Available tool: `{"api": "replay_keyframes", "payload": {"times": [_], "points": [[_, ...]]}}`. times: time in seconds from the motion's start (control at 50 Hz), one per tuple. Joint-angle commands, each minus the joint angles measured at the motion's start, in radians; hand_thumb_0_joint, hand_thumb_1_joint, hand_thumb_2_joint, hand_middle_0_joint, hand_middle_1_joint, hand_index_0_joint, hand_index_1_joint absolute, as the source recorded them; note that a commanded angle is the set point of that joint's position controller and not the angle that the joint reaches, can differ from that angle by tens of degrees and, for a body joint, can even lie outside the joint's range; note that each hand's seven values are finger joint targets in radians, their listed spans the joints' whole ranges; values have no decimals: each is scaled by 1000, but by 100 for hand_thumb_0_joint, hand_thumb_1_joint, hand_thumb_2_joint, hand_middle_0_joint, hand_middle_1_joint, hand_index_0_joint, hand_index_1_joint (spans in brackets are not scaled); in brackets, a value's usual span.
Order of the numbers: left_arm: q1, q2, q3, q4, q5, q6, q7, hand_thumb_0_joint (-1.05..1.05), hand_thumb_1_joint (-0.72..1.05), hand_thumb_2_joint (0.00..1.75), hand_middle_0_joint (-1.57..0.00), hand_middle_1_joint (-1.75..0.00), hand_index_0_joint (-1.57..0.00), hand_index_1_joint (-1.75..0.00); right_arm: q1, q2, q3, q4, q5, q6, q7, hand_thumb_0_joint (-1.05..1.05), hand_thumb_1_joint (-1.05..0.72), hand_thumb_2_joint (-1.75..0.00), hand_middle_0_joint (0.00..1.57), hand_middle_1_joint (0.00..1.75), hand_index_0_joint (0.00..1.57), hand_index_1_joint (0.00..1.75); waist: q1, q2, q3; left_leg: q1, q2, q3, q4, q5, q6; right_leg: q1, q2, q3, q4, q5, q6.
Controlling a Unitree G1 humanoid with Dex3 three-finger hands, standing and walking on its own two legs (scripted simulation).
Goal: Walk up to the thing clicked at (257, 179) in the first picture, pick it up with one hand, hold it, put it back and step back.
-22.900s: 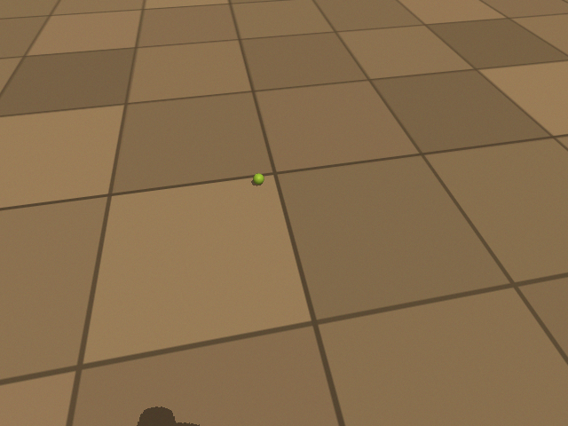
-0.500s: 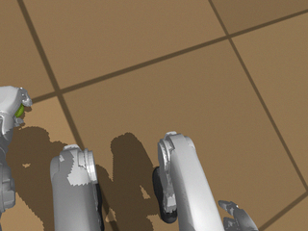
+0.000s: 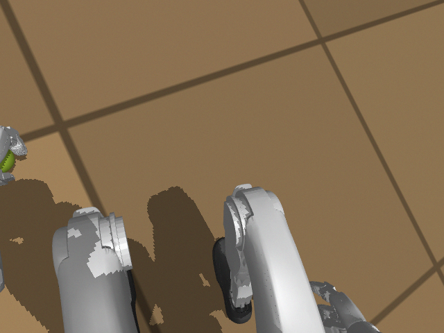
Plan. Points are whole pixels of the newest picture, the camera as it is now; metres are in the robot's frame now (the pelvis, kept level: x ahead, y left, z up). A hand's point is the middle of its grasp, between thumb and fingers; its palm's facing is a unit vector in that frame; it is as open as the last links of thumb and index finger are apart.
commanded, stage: lower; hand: left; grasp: from above
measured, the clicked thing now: out of the picture +0.43 +0.34 -0.21
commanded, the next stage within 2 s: rest in 0.04 s
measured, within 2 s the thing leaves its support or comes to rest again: rests again in 1.08 s
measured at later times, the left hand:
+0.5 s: hand (14, 167) +0.42 +0.33 -0.24, palm faces -0.46 -0.14 -0.87, open 6.6 cm
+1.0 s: hand (18, 171) +0.41 +0.33 -0.27, palm faces -0.46 -0.15 -0.88, open 6.6 cm
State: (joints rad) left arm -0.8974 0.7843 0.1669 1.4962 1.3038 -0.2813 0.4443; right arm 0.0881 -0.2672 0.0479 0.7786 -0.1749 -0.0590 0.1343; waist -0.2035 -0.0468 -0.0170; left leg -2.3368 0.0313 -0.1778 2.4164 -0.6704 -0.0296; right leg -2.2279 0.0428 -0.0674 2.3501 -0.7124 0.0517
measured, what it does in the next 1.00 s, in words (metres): stands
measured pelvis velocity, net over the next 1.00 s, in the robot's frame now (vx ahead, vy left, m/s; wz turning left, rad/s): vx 0.01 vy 0.00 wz -0.07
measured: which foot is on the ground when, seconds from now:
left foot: down 0.00-1.00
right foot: down 0.00-1.00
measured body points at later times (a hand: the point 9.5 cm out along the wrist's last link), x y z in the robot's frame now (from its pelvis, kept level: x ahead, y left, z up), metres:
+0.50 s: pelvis +0.01 +0.00 -0.03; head +0.27 +0.09 +0.33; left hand +0.44 +0.33 -0.19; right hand +0.08 -0.28 -0.13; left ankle +0.08 +0.14 -0.29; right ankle +0.09 -0.13 -0.29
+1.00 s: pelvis +0.01 +0.00 -0.04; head +0.26 +0.11 +0.32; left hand +0.43 +0.33 -0.22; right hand +0.08 -0.27 -0.12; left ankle +0.08 +0.14 -0.29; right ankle +0.09 -0.13 -0.29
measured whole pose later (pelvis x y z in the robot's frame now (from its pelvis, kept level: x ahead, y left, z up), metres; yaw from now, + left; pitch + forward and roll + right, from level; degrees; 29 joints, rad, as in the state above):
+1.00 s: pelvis +0.01 +0.00 -0.04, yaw -4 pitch +28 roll -11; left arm -0.88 0.91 0.22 1.63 1.32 -0.29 0.60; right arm 0.02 -0.29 0.16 0.78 -0.28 -0.14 0.21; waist -0.26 -0.12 0.09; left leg -2.37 0.03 -0.27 2.57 -0.71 -0.04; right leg -2.25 0.08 -0.12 2.45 -0.72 0.06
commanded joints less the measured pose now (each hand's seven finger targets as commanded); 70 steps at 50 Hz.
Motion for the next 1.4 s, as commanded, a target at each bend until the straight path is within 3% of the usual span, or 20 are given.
{"api": "replay_keyframes", "payload": {"times": [0.0,0.04,0.22,0.32,0.4,0.42,0.46,0.52,0.58,0.66,0.8,0.82,0.84,0.86,0.88,0.92,1.02,1.04,1.2,1.38], "points": [[-265,308,58,-152,-10,-14,70,0,67,46,-100,-55,-105,-50,186,-259,-72,-1,-5,-7,-6,0,-91,-90,20,30,20,30,8,339,-689,573,-7,119,-205,182,43,264,23,-112,-204,246,-79],[-272,325,75,-193,-8,-18,85,0,67,48,-101,-54,-105,-50,177,-260,-69,-3,-11,-3,-5,0,-91,-90,20,30,20,30,17,372,-727,593,-7,118,-202,195,40,274,25,-112,-194,259,-78],[-273,315,58,-107,-1,4,127,0,67,49,-99,-52,-103,-48,165,-267,-54,9,-31,-19,7,0,-90,-89,20,30,20,30,-22,364,-625,511,-4,112,-165,145,43,224,31,-125,-177,225,-77],[-245,331,64,-89,-12,11,132,0,67,48,-99,-54,-103,-50,166,-266,-29,11,-49,-27,19,0,-90,-89,20,30,20,30,-24,347,-663,516,-1,105,-128,216,48,295,38,-123,-158,304,-65],[-232,359,90,-77,-29,1,136,0,68,49,-100,-54,-104,-50,154,-284,-24,4,-56,-37,24,0,-90,-89,20,30,20,30,-23,347,-642,495,2,100,-117,201,44,292,40,-135,-157,284,-71],[-235,355,79,-66,-20,0,134,0,68,49,-100,-54,-104,-49,156,-281,-18,6,-56,-41,28,0,-90,-89,20,30,20,30,-29,340,-631,496,2,99,-110,196,43,285,43,-135,-151,281,-74],[-210,376,102,-82,-22,-6,143,0,69,50,-101,-54,-105,-50,150,-286,-15,3,-61,-38,30,0,-90,-89,20,30,20,30,-16,353,-672,518,4,96,-112,228,42,319,47,-139,-150,314,-68],[-210,405,120,-88,-15,-10,153,0,72,53,-103,-56,-106,-52,141,-302,-14,-5,-70,-42,36,0,-90,-89,20,30,20,30,-25,358,-659,499,7,97,-85,243,42,326,47,-140,-136,332,-71],[-213,391,108,-70,-13,-9,161,0,75,52,-105,-55,-109,-51,141,-300,-4,-3,-78,-45,41,0,-89,-89,20,30,20,30,-39,368,-616,486,8,92,-84,213,41,301,50,-150,-133,304,-72],[-191,397,111,-70,-17,-9,176,0,73,51,-103,-54,-107,-50,122,-304,5,-1,-78,-48,45,0,-89,-89,20,30,20,30,-24,398,-616,496,8,83,-107,186,37,296,53,-158,-130,276,-73],[-231,378,71,-29,-11,-10,189,0,74,52,-104,-54,-108,-50,120,-315,20,2,-90,-69,59,0,-89,-90,20,30,20,30,-68,383,-568,484,13,71,-81,191,37,274,57,-171,-116,290,-70],[-224,408,93,-48,-7,-13,196,0,72,52,-103,-54,-106,-50,121,-318,22,-3,-91,-70,59,0,-89,-90,20,30,20,30,-57,379,-597,490,15,68,-86,211,39,303,62,-167,-125,315,-66],[-196,385,84,-17,-10,-12,201,0,71,53,-103,-53,-106,-50,116,-314,26,5,-90,-69,60,0,-89,-90,20,30,20,30,-50,377,-587,485,13,69,-88,201,38,299,61,-168,-123,304,-67],[-213,406,98,-32,-12,-15,206,0,73,52,-103,-54,-106,-49,118,-322,24,-1,-93,-71,61,0,-89,-89,20,30,20,30,-61,382,-590,490,15,66,-85,213,37,303,62,-176,-116,315,-66],[-200,372,74,9,-7,-11,205,0,72,52,-102,-55,-106,-51,119,-318,32,8,-98,-76,64,0,-89,-90,20,30,20,30,-64,393,-559,496,12,67,-91,203,32,279,59,-182,-107,295,-69],[-247,393,62,10,3,-17,208,0,71,51,-100,-56,-105,-51,114,-323,35,7,-106,-86,70,0,-89,-90,20,30,20,30,-87,409,-551,497,17,60,-85,182,31,259,64,-187,-100,283,-71],[-221,403,67,24,4,-16,227,0,69,52,-100,-55,-104,-51,94,-326,48,-1,-106,-97,74,0,-90,-90,20,30,20,30,-70,406,-542,489,18,55,-97,164,31,268,67,-189,-110,266,-70],[-223,397,56,48,13,-13,229,0,70,53,-101,-55,-104,-51,98,-331,51,2,-110,-101,76,0,-89,-90,20,30,20,30,-85,405,-530,496,17,56,-86,170,31,261,66,-196,-101,275,-68],[-213,406,46,61,-6,1,260,0,65,48,-98,-51,-101,-47,77,-331,72,0,-109,-134,90,0,-90,-90,20,30,20,30,-76,413,-533,481,22,51,-89,165,32,290,74,-186,-111,272,-70],[-213,430,58,78,-29,16,269,0,60,48,-95,-50,-98,-47,95,-349,84,-11,-112,-156,104,0,-90,-90,20,30,20,30,-94,365,-535,467,28,42,-65,204,40,332,75,-193,-120,325,-56]]}}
